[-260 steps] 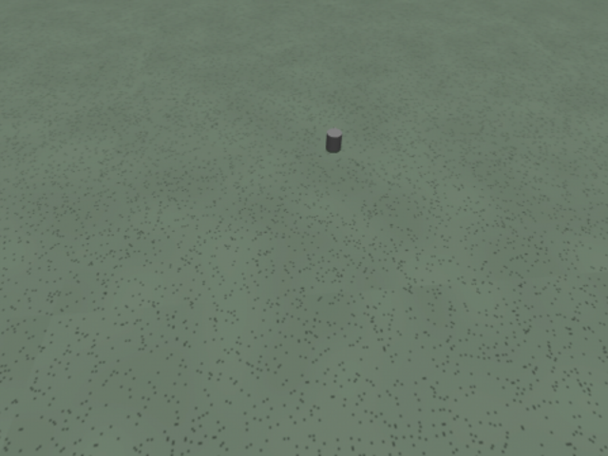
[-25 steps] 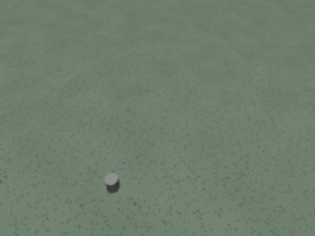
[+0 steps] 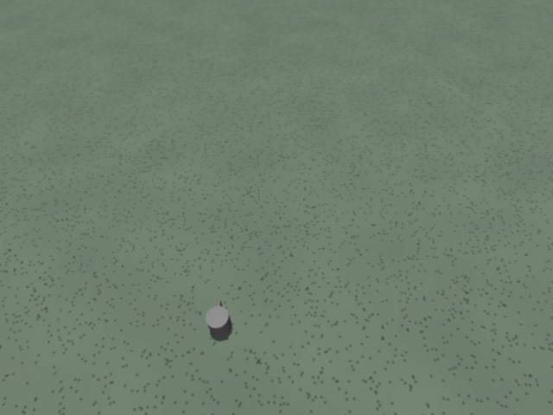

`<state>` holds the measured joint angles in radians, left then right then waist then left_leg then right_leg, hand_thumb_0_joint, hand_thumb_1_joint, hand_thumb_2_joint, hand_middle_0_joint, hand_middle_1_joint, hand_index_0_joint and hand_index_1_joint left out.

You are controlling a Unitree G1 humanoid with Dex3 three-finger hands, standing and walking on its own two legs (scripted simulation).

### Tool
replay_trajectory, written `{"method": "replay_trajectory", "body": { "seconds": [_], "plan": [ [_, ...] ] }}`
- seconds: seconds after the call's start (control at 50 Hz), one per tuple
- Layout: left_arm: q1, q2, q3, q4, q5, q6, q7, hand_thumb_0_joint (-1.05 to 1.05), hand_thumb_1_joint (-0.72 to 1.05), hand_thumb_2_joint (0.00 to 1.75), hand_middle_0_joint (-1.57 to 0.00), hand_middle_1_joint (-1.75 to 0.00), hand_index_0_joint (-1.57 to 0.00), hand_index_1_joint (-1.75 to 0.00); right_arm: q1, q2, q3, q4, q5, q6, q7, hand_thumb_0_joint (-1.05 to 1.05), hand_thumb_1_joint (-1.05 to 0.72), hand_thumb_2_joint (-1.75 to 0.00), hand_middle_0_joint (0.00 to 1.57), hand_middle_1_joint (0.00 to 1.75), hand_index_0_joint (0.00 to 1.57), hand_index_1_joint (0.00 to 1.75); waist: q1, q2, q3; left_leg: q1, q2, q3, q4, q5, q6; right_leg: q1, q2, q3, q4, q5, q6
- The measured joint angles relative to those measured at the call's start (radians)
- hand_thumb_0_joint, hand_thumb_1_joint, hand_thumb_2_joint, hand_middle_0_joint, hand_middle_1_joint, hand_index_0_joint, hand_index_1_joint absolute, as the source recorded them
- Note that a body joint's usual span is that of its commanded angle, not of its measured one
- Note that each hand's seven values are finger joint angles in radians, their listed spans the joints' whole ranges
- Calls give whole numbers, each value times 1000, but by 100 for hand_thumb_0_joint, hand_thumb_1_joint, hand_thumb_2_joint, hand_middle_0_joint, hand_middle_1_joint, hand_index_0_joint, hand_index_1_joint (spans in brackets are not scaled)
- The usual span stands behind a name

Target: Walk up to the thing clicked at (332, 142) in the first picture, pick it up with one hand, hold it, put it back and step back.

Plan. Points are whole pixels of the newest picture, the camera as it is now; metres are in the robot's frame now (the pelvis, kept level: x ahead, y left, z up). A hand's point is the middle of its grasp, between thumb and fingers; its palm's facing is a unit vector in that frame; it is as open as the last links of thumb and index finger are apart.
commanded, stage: walk up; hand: left
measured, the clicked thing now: (219, 317) +0.55 +0.25 -0.73
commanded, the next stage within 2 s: none
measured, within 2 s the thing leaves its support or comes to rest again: neither
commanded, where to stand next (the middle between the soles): +0.10 +0.00 m, yaw -2 degrees
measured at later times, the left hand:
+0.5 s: hand out of the picture +0.10 +0.25 -0.15, palm faces +0.00 -0.95 -0.33, open 7.4 cm
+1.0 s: hand out of the picture +0.08 +0.25 -0.15, palm faces +0.01 -0.95 -0.32, open 7.4 cm
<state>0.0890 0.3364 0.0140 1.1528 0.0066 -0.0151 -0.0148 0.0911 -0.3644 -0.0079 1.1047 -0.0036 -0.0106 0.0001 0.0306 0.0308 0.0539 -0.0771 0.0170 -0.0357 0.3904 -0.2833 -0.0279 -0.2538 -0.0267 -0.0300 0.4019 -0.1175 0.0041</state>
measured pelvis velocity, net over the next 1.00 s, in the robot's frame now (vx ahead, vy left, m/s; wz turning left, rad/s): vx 0.01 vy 0.00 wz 0.00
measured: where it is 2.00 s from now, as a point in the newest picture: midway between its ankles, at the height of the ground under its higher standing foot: outside the picture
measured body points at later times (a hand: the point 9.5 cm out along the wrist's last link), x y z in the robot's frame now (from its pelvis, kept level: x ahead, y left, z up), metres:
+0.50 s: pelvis +0.00 +0.00 +0.00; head +0.01 +0.00 +0.45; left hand +0.10 +0.30 -0.13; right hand +0.06 -0.30 -0.13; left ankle -0.04 +0.14 -0.74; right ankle +0.06 -0.12 -0.74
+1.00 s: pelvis +0.01 +0.00 +0.00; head +0.01 +0.00 +0.45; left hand +0.08 +0.30 -0.13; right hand +0.08 -0.30 -0.13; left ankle -0.04 +0.14 -0.74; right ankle +0.06 -0.12 -0.74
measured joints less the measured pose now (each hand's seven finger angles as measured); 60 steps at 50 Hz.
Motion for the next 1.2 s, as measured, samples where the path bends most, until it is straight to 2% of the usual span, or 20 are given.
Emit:
{"method": "replay_trajectory", "body": {
  "seconds": [0.42, 0.96, 0.98, 1.04, 1.08, 1.1, 1.16, 1.2],
  "plan": [
    [-47, -8, 8, -17, 7, 8, 1, 0, 90, 90, -21, -30, -20, -30, 32, 5, 0, 21, -8, 7, -1, 1, -90, -89, 20, 30, 20, 30, -31, -29, -3, 34, 4, 2, -39, 16, -3, 31, 4, 0, -33, 13, -1],
    [-3, -5, 12, -11, 6, 13, -2, 1, 90, 90, -21, -30, -20, -30, 47, 10, 4, 9, -10, 5, 1, 1, -90, -89, 20, 30, 20, 30, -14, -20, -2, 35, -1, 3, -39, 13, 3, 32, -1, 2, -32, 9, 4],
    [2, -5, 14, -18, 9, 14, -6, 1, 90, 90, -21, -30, -20, -30, 50, 9, 0, 1, -13, 4, 4, 1, -90, -89, 20, 30, 20, 30, -14, -19, -5, 33, 1, 3, -30, 3, 11, 28, 1, 2, -18, -13, 0],
    [39, 0, 24, -42, 22, 13, -22, 1, 90, 90, -21, -30, -20, -30, 87, 4, -14, -28, -27, -6, 17, 1, -90, -89, 20, 30, 20, 30, -16, -15, -30, 29, 5, 1, 18, -90, 40, 5, 12, 7, 75, -182, -18],
    [67, 13, 31, -61, 27, 15, -29, 1, 90, 90, -21, -30, -20, -30, 119, 1, -21, -46, -32, -9, 22, 1, -90, -89, 20, 30, 20, 30, -18, -19, -45, 36, 7, 0, 19, -78, 43, -11, 15, 9, 132, -236, -21],
    [77, 22, 35, -71, 28, 14, -30, 1, 90, 90, -21, -30, -20, -30, 132, 0, -25, -54, -33, -12, 22, 1, -90, -89, 20, 30, 20, 30, -21, -22, -42, 39, 10, 0, 24, -48, 37, -13, 16, 4, 151, -237, -22],
    [94, 36, 46, -87, 28, -2, -24, 1, 90, 90, -21, -30, -20, -30, 159, -9, -34, -67, -31, -7, 21, 1, -90, -89, 20, 30, 21, 30, -25, -15, -14, 46, 29, -11, 91, -111, 2, 20, 29, -13, 140, -118, -23],
    [108, 28, 52, -105, 29, -23, -21, 1, 90, 90, -21, -30, -20, -30, 172, -18, -37, -74, -25, 7, 18, 1, -90, -89, 20, 30, 20, 30, -27, 9, -3, -12, 40, -30, 241, -166, 35, 44, 47, -36, 130, -141, -31]
  ]
}}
